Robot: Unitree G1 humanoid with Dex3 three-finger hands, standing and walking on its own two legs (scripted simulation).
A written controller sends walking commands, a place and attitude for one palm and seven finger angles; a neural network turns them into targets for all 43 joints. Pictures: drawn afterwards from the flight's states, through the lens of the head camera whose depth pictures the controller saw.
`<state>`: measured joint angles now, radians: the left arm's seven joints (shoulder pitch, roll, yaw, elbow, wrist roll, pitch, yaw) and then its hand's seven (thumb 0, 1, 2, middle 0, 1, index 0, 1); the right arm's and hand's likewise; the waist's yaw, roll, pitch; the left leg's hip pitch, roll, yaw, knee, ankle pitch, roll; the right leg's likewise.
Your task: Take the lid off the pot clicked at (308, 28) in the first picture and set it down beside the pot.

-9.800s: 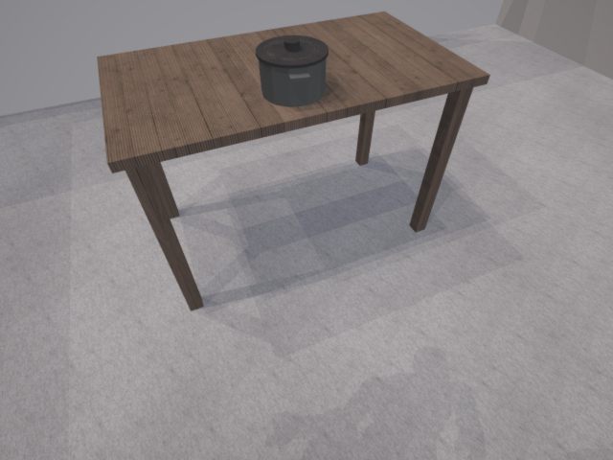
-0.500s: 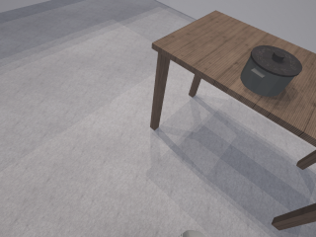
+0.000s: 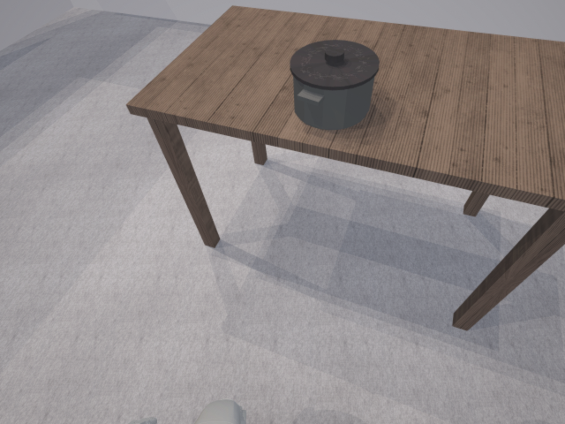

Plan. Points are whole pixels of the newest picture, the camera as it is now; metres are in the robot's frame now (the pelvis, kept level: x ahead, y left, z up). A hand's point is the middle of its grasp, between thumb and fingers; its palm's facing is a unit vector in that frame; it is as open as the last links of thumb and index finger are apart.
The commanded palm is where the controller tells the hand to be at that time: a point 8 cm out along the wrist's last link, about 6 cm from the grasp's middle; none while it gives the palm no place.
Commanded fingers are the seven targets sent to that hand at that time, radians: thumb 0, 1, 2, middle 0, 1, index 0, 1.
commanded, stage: turn to face it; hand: left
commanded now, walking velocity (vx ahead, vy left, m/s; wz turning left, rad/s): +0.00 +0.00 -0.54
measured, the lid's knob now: (334, 54) +0.81 -0.08 +0.09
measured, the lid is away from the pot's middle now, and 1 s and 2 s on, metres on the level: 0.00 0.00 0.00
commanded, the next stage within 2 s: take the last steps up to it in 0.48 s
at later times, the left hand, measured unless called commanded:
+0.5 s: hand out of the picture +0.12 +0.25 -0.18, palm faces -0.18 -0.96 -0.22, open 7.3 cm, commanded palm none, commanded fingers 0.00 0.90 0.90 -0.20 -0.30 -0.20 -0.30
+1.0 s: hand out of the picture +0.11 +0.15 -0.16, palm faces -0.28 -0.93 -0.24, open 7.2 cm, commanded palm none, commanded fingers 0.00 0.90 0.90 -0.20 -0.30 -0.20 -0.30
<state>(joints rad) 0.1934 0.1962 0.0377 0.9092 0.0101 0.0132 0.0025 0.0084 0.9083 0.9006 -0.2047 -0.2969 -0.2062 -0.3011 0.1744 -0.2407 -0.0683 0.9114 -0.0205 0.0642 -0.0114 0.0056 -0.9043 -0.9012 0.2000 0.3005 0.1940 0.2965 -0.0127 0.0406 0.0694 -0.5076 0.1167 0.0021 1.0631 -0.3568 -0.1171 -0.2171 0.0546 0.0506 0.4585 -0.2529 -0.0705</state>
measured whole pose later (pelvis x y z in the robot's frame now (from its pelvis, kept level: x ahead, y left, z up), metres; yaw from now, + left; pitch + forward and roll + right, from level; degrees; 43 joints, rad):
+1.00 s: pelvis +0.07 -0.03 +0.00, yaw -19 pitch +0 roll +2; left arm 0.37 0.14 0.02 1.07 0.02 -0.06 0.02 0.00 0.93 0.90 -0.20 -0.30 -0.20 -0.30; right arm 0.30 -0.21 -0.07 1.06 -0.03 0.02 0.01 0.01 -0.91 -0.90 0.20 0.30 0.19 0.30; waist -0.01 0.04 0.02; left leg -0.56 0.11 0.06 0.99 -0.23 -0.06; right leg 0.01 0.01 -0.05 0.30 -0.31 -0.06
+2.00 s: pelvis +0.29 -0.05 -0.01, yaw -18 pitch +0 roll +2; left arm 0.15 0.18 0.04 0.97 0.04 0.03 0.05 0.00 0.92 0.90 -0.21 -0.30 -0.21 -0.30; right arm 0.18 -0.18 -0.07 1.00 -0.01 0.06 -0.02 0.00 -0.91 -0.90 0.20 0.30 0.19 0.30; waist 0.01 -0.02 0.11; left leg -0.36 0.01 0.00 0.92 -0.50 -0.05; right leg -0.40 -0.07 -0.02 0.51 -0.10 0.00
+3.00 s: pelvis +0.25 -0.02 -0.01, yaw -18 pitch -2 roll -1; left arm 0.38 0.15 -0.02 1.05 0.02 -0.01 0.05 0.01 0.91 0.90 -0.20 -0.30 -0.20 -0.30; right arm 0.25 -0.15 -0.01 1.04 -0.01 0.00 -0.03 0.00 -0.94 -0.90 0.20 0.30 0.19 0.30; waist 0.01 -0.02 -0.02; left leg -0.25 -0.01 0.02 0.53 -0.24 0.03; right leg -0.13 0.04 -0.03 0.47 -0.30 -0.03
